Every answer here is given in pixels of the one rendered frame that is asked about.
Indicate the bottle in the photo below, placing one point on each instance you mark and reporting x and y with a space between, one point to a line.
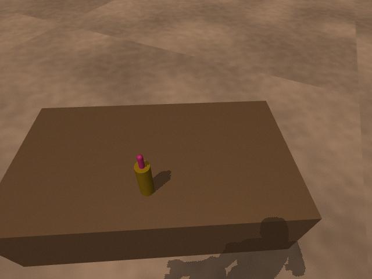
144 176

